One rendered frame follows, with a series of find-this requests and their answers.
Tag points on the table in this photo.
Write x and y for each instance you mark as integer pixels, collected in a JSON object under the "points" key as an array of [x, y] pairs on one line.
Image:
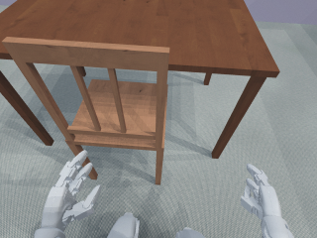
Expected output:
{"points": [[205, 36]]}

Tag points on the robot left hand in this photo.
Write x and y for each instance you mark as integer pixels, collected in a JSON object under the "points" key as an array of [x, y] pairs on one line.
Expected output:
{"points": [[63, 195]]}

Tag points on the robot left shin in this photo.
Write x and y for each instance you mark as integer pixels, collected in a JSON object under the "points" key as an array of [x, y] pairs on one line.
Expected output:
{"points": [[128, 214]]}

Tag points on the robot left thigh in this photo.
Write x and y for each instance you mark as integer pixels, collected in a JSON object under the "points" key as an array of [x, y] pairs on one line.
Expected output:
{"points": [[125, 227]]}

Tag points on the chair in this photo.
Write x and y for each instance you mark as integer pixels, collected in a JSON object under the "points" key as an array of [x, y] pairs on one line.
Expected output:
{"points": [[113, 113]]}

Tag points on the right robot forearm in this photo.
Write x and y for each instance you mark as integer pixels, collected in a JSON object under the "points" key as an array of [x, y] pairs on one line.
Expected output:
{"points": [[275, 227]]}

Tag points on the robot right hand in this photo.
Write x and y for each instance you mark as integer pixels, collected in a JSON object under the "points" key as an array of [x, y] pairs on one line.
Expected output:
{"points": [[265, 201]]}

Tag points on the left robot forearm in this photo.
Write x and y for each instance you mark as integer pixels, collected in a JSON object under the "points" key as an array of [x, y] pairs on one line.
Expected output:
{"points": [[49, 232]]}

